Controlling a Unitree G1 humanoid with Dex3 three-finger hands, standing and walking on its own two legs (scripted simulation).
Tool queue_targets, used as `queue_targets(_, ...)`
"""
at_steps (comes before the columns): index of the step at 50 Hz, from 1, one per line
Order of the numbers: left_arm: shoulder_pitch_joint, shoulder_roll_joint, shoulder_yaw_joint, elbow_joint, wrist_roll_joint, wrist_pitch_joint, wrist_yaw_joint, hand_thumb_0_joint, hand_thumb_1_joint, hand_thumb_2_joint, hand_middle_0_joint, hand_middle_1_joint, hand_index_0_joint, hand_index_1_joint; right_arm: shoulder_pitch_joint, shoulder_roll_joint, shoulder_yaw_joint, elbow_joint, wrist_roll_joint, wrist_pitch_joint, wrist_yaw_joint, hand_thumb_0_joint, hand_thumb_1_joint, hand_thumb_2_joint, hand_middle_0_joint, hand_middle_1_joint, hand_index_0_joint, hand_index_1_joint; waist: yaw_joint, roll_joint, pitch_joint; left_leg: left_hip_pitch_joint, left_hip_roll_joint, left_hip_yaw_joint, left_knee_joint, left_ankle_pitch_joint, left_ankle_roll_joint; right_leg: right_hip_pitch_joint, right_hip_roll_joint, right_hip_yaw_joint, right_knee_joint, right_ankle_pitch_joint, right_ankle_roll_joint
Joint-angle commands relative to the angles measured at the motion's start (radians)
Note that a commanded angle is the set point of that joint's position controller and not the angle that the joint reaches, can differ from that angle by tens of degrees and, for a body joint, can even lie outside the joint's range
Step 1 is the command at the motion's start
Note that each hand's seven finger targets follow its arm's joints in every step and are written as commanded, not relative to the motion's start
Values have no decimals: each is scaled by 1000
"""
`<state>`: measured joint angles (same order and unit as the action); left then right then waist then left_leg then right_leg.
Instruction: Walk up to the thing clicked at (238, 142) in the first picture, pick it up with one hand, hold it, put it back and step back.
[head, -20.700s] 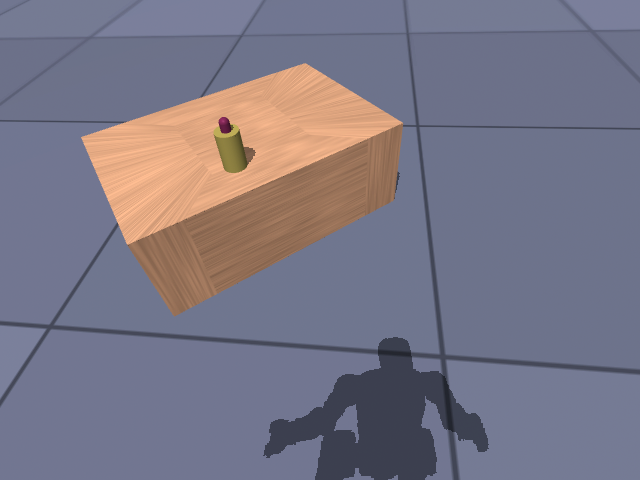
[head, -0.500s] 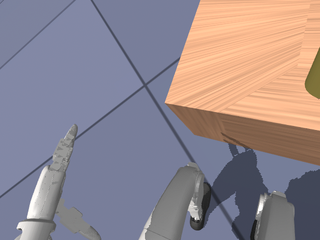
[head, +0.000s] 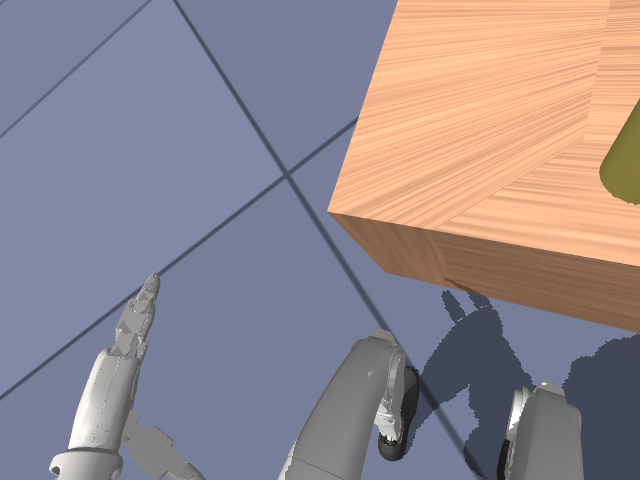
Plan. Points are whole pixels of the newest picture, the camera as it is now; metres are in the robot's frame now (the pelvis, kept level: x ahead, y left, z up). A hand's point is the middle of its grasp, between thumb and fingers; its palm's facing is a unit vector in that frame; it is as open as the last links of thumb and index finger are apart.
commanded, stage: withdraw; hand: right
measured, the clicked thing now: out of the picture +0.56 -0.20 -0.05
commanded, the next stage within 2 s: rise in 0.02 s
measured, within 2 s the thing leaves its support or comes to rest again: rests again in 0.02 s
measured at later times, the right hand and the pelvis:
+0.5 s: hand out of the picture +0.54 -0.36 +0.08, palm faces +0.45 +0.87 -0.22, open 17.2 cm; pelvis +0.03 +0.00 +0.09, yaw -1 degrees
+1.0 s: hand out of the picture +0.36 -0.25 +0.08, palm faces +0.25 +0.93 -0.26, open 17.1 cm; pelvis +0.07 -0.01 +0.15, yaw -4 degrees
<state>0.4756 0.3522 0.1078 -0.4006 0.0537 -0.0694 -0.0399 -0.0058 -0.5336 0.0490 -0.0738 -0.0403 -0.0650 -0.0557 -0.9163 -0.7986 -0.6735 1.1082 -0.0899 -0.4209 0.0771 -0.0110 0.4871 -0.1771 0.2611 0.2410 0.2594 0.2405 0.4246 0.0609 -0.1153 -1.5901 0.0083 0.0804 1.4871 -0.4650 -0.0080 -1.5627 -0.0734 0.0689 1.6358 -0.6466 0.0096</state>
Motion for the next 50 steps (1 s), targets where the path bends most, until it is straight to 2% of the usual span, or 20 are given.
queue_targets(1, 71, 172, 126, -82, -6, -25, 38, 0, -561, 54, -56, -41, -47, -50, -380, -317, 7, -207, 43, -28, 23, 0, 489, -53, 75, 62, 79, 61, -90, -498, -605, 451, -41, -25, -189, 169, 38, 520, 29, 4, -291, 339, 8)
queue_targets(2, 46, 160, 114, -75, -7, -27, 40, 0, -565, 55, -57, -41, -47, -52, -309, -209, 71, -95, 49, -11, 46, 0, 479, -53, 72, 58, 77, 58, -62, -440, -536, 434, -43, -14, -197, 175, 36, 500, 26, 10, -296, 333, 4)
queue_targets(4, 13, 184, 126, -91, -7, -32, 51, 0, -569, 52, -59, -42, -49, -51, -365, -257, 48, -141, 54, -13, 56, 0, 455, -56, 71, 55, 75, 54, -63, -400, -561, 458, -40, -19, -211, 182, 34, 490, 22, 14, -298, 324, -1)
queue_targets(7, -20, 204, 149, -71, -6, -30, 61, 0, -604, 81, -73, -54, -56, -73, -300, -188, 84, 24, 60, -2, 77, 0, 483, 0, 95, 17, 99, 17, -34, -309, -482, 454, -45, -9, -236, 172, 33, 449, 22, 21, -318, 299, -12)
queue_targets(8, -58, 231, 158, -118, -30, 1, 65, 0, -582, 72, -75, -60, -63, -73, -223, -411, 53, 125, -49, 88, 17, 0, 421, -75, 55, 60, 64, 59, -128, -337, -540, 554, -38, -37, -292, 155, 32, 532, 26, 4, -386, 302, -4)
queue_targets(9, 3, 202, 132, -103, -27, 20, 60, 0, -578, 74, -74, -61, -61, -74, -374, -356, 92, 8, -36, 110, -15, 0, 432, -73, 54, 60, 64, 59, -83, -360, -559, 578, -42, -36, -308, 174, 29, 551, 23, 4, -392, 314, -6)
queue_targets(10, 35, 211, 143, -92, -27, 32, 53, 0, -570, 74, -72, -60, -60, -72, -398, -349, 85, 14, -39, 130, -26, 0, 449, -70, 53, 60, 63, 60, -82, -392, -579, 578, -43, -33, -314, 202, 29, 603, 25, -2, -404, 348, -3)
queue_targets(13, 122, 166, 114, 39, -29, 51, 30, 0, -524, 85, -62, -52, -50, -64, -426, -395, 99, -50, -55, 182, -53, 0, 486, -68, 50, 62, 61, 62, -113, -486, -626, 579, -52, -21, -331, 289, 31, 748, 26, -8, -415, 523, 6)
queue_targets(16, 43, 167, 104, 122, -33, 71, 22, 0, -284, 223, -115, -122, -106, -132, -455, -464, 73, -82, -60, 215, -89, 0, 484, -80, 57, 61, 57, 61, -152, -486, -627, 622, -50, -25, -357, 317, 35, 777, 24, -15, -447, 568, 14)
queue_targets(20, -99, 112, 2, 156, -38, 80, 15, 0, 36, 431, -117, -163, -116, -164, -369, -375, 110, 79, -54, 244, -119, 0, 538, -62, 54, 56, 54, 56, -179, -419, -517, 668, -52, -21, -417, 290, 36, 732, 26, -22, -511, 501, 11)
queue_targets(23, -183, 42, -115, 117, -34, 78, 7, 0, 138, 459, -122, -171, -121, -172, -356, -306, 144, 106, -52, 247, -125, 0, 501, -84, 58, 62, 58, 62, -211, -377, -579, 802, -53, -33, -445, 325, 32, 710, 33, -40, -532, 490, 9)
queue_targets(25, -177, 30, -144, 61, -38, 74, 4, 0, 250, 525, -134, -190, -133, -190, -263, -223, 185, 133, -43, 258, -120, 0, 489, -90, 59, 64, 59, 64, -206, -322, -588, 873, -54, -33, -472, 344, 27, 723, 32, -43, -554, 492, 7)
queue_targets(26, -136, 54, -120, 59, -41, 77, 4, 0, 300, 554, -139, -198, -138, -199, -197, -207, 188, 138, -38, 267, -119, 0, 502, -83, 58, 62, 58, 62, -202, -314, -589, 895, -55, -24, -477, 369, 28, 750, 34, -41, -572, 524, 9)
queue_targets(27, -79, 85, -95, 57, -46, 85, 7, 0, 370, 595, -146, -210, -145, -211, -87, -273, 134, 114, -35, 281, -124, 0, 491, -90, 59, 63, 59, 63, -223, -316, -591, 908, -56, -17, -489, 383, 27, 787, 34, -40, -589, 558, 11)
queue_targets(29, 52, 89, -64, 103, -54, 107, 6, 0, 469, 652, -156, -226, -155, -227, -4, -184, 184, 11, -12, 307, -113, 0, 523, -71, 56, 58, 56, 58, -201, -326, -548, 869, -62, -3, -504, 405, 32, 879, 30, -32, -609, 660, 17)
queue_targets(30, 14, 110, -38, 103, -61, 113, 9, 0, 508, 675, -160, -232, -159, -233, -17, -88, 260, -45, 8, 322, -108, 0, 516, -75, 56, 59, 56, 59, -184, -295, -495, 831, -64, 4, -517, 382, 33, 903, 26, -25, -624, 664, 17)
queue_targets(32, -2, 108, -30, 176, -77, 127, 17, 0, 611, 735, -171, -249, -170, -250, 48, -66, 266, -116, 27, 361, -117, 0, 510, -78, 57, 60, 57, 60, -217, -243, -423, 827, -55, 2, -541, 360, 36, 893, 30, -26, -653, 618, 8)
queue_targets(40, -132, -7, -135, 245, -88, 132, 48, 0, 871, 886, -198, -292, -197, -294, 305, 103, 354, -582, 81, 387, -164, 0, 484, -93, 60, 65, 60, 64, -347, -253, -452, 1049, -30, -21, -620, 374, 44, 998, 50, -59, -768, 573, 9)
queue_targets(42, -122, -20, -140, 298, -87, 133, 68, 0, 883, 893, -199, -294, -198, -295, 389, 174, 385, -625, 96, 384, -182, 0, 485, -93, 60, 64, 60, 64, -352, -272, -373, 1051, -29, -17, -636, 359, 45, 1016, 49, -60, -797, 577, 17)
queue_targets(50, -74, -14, -76, 402, -94, 147, 108, 0, 896, 900, -201, -294, -199, -296, 811, 377, 509, -815, 128, 418, -190, 0, 453, -113, 64, 70, 64, 70, -378, -177, -216, 1111, -18, -14, -699, 401, 37, 1066, 51, -79, -862, 615, 15)
